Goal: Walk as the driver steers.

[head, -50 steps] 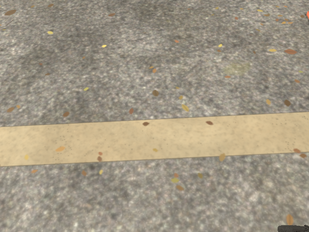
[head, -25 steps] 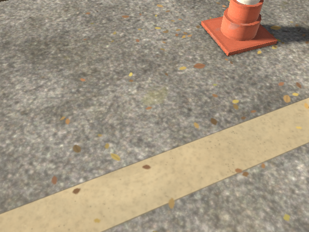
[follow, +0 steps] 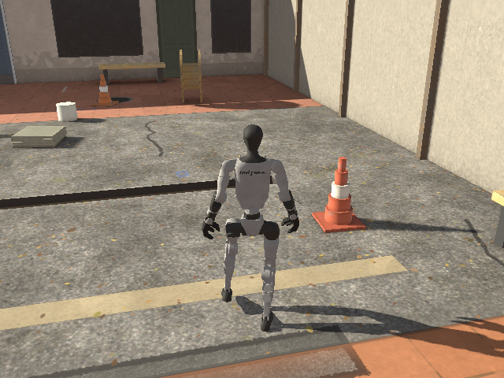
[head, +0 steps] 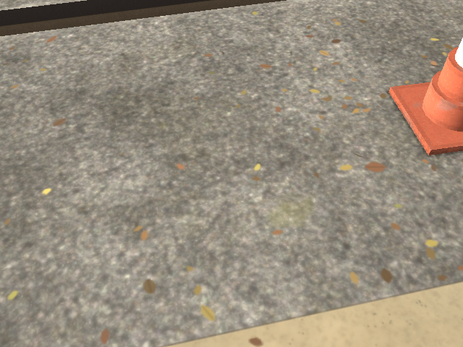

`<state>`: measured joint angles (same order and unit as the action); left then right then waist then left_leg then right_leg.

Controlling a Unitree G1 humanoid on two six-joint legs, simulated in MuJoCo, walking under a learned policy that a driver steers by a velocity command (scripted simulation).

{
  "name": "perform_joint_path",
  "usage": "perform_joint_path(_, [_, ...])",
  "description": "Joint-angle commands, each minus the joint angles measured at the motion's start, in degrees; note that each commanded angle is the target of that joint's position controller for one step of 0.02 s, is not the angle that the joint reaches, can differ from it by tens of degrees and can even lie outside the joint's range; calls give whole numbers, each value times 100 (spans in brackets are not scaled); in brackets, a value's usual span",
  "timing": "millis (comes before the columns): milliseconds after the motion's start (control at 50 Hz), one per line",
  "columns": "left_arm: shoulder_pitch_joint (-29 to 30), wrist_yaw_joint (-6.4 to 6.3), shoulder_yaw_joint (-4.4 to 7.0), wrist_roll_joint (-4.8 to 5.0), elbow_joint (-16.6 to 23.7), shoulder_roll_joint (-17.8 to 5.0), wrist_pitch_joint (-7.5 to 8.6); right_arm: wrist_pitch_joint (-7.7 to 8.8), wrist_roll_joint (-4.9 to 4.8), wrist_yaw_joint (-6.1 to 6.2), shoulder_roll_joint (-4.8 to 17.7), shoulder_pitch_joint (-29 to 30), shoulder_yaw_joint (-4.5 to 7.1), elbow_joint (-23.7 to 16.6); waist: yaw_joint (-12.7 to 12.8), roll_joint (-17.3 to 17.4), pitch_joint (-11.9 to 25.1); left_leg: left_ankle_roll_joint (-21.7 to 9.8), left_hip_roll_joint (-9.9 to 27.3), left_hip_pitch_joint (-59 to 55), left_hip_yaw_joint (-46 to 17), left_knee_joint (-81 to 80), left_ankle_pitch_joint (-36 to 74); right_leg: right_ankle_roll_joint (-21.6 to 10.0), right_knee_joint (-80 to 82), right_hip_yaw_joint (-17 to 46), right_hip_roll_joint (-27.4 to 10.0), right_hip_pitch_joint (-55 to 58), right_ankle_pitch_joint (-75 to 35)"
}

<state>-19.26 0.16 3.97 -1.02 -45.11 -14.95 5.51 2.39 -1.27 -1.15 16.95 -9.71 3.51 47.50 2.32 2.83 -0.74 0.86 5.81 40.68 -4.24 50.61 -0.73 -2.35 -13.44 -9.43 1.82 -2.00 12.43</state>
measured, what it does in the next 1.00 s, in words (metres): walks ahead, turning left: left foot, then right foot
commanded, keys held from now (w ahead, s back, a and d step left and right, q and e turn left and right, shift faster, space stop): w+q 0.88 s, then w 0.12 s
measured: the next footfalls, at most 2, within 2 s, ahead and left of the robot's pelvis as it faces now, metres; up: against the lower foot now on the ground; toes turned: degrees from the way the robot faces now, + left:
left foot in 0.20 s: +0.28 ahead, +0.14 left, +0.00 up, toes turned +10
right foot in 0.70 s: +0.61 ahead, +0.03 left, +0.00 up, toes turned +28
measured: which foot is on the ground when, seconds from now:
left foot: up 0.00-0.18, down 0.20-0.70, up 0.72-1.00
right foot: down 0.00-0.20, up 0.22-0.68, down 0.70-1.00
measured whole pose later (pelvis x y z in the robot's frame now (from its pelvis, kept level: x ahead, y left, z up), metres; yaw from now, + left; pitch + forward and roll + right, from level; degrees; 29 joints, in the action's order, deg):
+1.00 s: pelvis +0.55 +0.12 +0.00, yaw +34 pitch +1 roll -2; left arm -19.2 0.6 3.9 -0.2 -47.0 -15.6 5.7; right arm 1.0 -1.1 -0.4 17.7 -9.9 4.2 36.8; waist 4.1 2.7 -1.6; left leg 0.4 4.8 38.6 -4.6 53.5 -9.7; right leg -1.7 -16.1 -6.9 1.1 -5.1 12.5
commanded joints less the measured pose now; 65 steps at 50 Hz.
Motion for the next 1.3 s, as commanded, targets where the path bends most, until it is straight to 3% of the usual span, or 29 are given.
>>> perform_joint_path(20, [304,-84,214,44,317,-871,89,59,34,-105,86,443,-33,-452,0,-519,-365,-70,38,-199,191,-788,653,-741,733,239,-1598,-330,-1581])
perform_joint_path(140, [104,-149,329,195,74,-1141,-165,46,17,-289,240,905,8,-939,12,-625,-372,-512,-260,-228,739,-1438,-524,-515,-172,-114,-1902,814,-3390])
perform_joint_path(200, [292,-220,326,233,136,-1262,-304,13,-26,-218,845,-737,359,-649,-939,-676,687,-990,-1002,-2717,1105,-1790,-734,-143,-2681,-428,-1546,316,-5145])
perform_joint_path(220, [144,-234,215,100,249,-1009,-247,-50,-32,-83,1410,-1533,556,-510,-1185,96,1240,-1366,-192,-4450,-299,-1917,-512,152,-4513,-442,-1255,-1147,-3070])
perform_joint_path(240, [-379,-134,-31,-20,521,-208,-63,3,-38,-76,1844,-1300,581,-604,-441,1285,1786,-2465,1104,-6085,-3651,-2625,-1574,485,-6325,440,33,-3556,2147])
perform_joint_path(260, [310,-48,27,206,576,-706,156,68,-8,-104,1362,-1471,447,-720,-933,534,2142,-2415,1267,-6317,-4243,-3275,-1939,342,-6736,1536,-70,-4167,2183])
perform_joint_path(280, [759,-8,73,374,730,-882,258,125,18,-105,1081,-1294,375,-684,-942,312,1357,-2166,1130,-5797,-3412,-3345,-1565,208,-6566,1507,-314,-4562,1652])
perform_joint_path(300, [843,-43,52,282,717,-834,312,149,-16,-96,925,-944,327,-740,-693,-168,868,-1968,876,-4948,-2729,-3321,-1017,146,-6075,1470,-574,-4375,1158])
perform_joint_path(340, [743,-83,136,77,662,-916,241,142,83,-48,616,-363,220,-950,-266,-140,489,-1816,534,-3671,-1961,-3510,20,217,-5400,1485,-839,-3599,692])
perform_joint_path(400, [683,-84,107,16,698,-723,56,166,70,33,723,-350,250,-992,-122,-105,342,-1859,338,-2961,-1471,-3730,783,459,-4712,1322,-822,-3310,396])
perform_joint_path(500, [1719,-42,-30,28,971,-432,52,94,-3,183,882,-714,298,-882,-493,125,118,-1429,-155,-2564,-933,-3646,326,651,-2563,1182,-435,-2993,-1399])
perform_joint_path(580, [2232,74,1,141,1125,-588,141,18,-44,214,884,-1075,301,-765,-692,245,85,-1309,26,-2899,-1436,-3318,-285,580,-1692,1294,-196,-2693,-1643])
perform_joint_path(640, [2012,121,98,160,1104,-804,220,-27,-23,239,866,-1038,313,-780,-497,438,116,-1173,220,-3335,-1963,-2816,-293,351,-1413,1403,-178,-2391,-1006])
perform_joint_path(680, [1109,73,230,103,895,-1012,278,-32,3,221,635,-876,240,-879,-2,430,564,-913,-132,-3141,-1822,-1924,142,34,-1115,1346,-298,-1009,-987])
perform_joint_path(700, [273,20,310,5,835,-1314,286,-10,91,195,309,-881,114,-1001,344,-139,1358,-697,-488,-2473,-1361,-391,-554,-333,-1236,2219,-1231,454,-666])
perform_joint_path(720, [-213,43,416,-55,619,-1743,207,43,-70,195,-24,-1714,7,-1164,-17,-2107,2027,-312,-1277,-409,-625,1457,-3221,-1286,-740,4887,-2501,2249,536])
perform_joint_path(740, [-131,73,311,94,680,-1221,177,48,-129,210,579,-1701,94,-1015,95,-1693,1692,-231,-793,357,-724,2260,-3230,-1250,-439,5486,-2625,2089,1848])
perform_joint_path(760, [104,42,211,111,739,-866,137,16,-90,206,908,-1074,191,-1068,264,-1106,950,-187,-592,534,-621,2465,-2674,-984,-356,4553,-2359,1416,1774])
perform_joint_path(800, [546,22,118,41,707,-662,67,-13,33,192,801,-540,215,-1221,94,-671,213,-128,-253,265,-408,2129,-1988,-785,-164,3235,-1885,199,388])
perform_joint_path(840, [649,7,84,23,634,-573,92,-66,-44,127,581,-623,209,-1253,-92,-942,84,-126,-44,-131,-299,1818,-1744,-713,113,2473,-1621,-322,-182])
perform_joint_path(940, [456,29,172,63,318,-852,150,-110,19,100,214,-246,92,-1418,-94,-671,-26,-20,24,63,-222,756,-1132,-971,472,1640,-1685,-367,-1179])
perform_joint_path(1100, [-80,40,209,263,-177,-1192,-44,87,-2,-131,130,1036,-30,-1718,244,-661,-335,-239,-207,-510,428,-1538,-224,-774,381,892,-1695,173,-1772])
perform_joint_path(1140, [-115,25,228,308,-283,-1286,-120,97,14,-154,261,1033,17,-1769,104,-778,-290,-419,-337,-752,535,-1811,-656,-690,75,858,-1819,495,-2526])
perform_joint_path(1180, [12,-15,215,342,-340,-1346,-183,95,69,-124,560,60,194,-1504,-548,-824,332,-698,-687,-2332,822,-2263,-494,-468,-1138,505,-1612,381,-4213])
perform_joint_path(1200, [-24,-46,138,283,-327,-1184,-176,68,82,-60,872,-825,350,-1227,-937,-725,892,-861,-602,-3799,645,-2161,-283,-261,-2270,298,-1356,-334,-3921])
perform_joint_path(1220, [-116,-42,-35,83,-105,-711,-122,17,148,51,1406,-1691,473,-1092,-1105,314,1702,-1382,776,-5729,-1288,-2074,-241,45,-4364,141,-846,-2117,-1512])
perform_joint_path(1240, [-540,13,-160,117,-85,-411,8,44,131,21,1543,-1624,425,-1110,-737,1197,2400,-2121,1733,-6436,-3758,-2937,-967,193,-5744,1024,-71,-3483,2207])
perform_joint_path(1260, [-74,61,-2,315,-89,-979,60,80,104,-4,1012,-1425,297,-1106,-910,559,1826,-1885,1573,-6002,-3248,-3124,-1381,146,-6189,1481,-411,-4075,2044])
perform_joint_path(1300, [466,47,10,333,13,-944,70,140,101,-21,641,-741,174,-1075,-602,94,647,-1483,1081,-4441,-1666,-3399,-730,93,-5723,1301,-862,-4034,1035])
